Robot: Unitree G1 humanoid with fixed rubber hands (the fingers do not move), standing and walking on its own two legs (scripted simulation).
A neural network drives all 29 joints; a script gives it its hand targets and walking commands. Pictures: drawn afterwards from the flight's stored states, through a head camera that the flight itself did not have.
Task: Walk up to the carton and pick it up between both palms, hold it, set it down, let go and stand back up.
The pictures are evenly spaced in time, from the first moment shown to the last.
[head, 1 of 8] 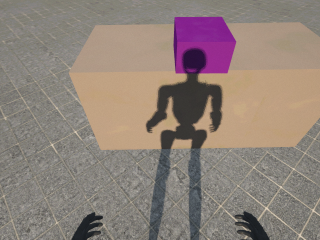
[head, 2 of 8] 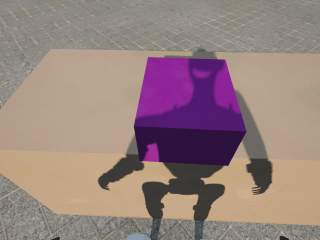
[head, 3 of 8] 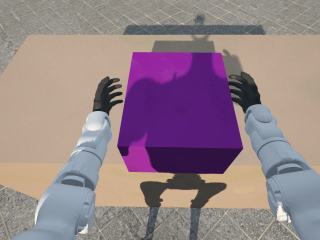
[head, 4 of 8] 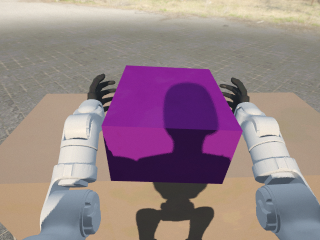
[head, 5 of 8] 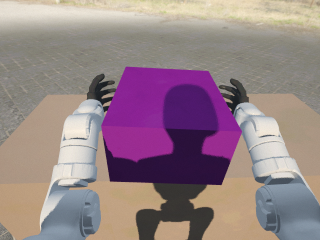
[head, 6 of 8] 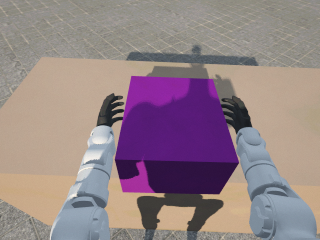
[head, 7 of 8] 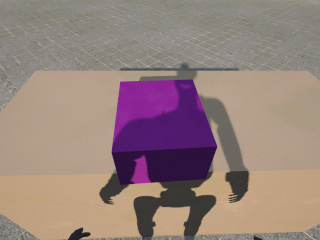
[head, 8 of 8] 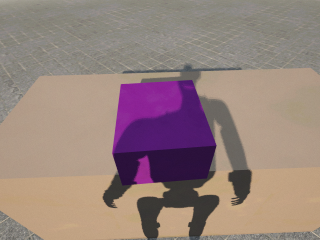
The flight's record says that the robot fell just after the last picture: no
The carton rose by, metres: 0.19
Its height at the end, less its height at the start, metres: +0.00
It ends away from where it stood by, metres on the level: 0.03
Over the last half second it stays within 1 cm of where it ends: yes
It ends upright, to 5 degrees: yes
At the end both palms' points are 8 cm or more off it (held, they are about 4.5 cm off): yes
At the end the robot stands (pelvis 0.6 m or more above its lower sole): yes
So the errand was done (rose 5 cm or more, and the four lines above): yes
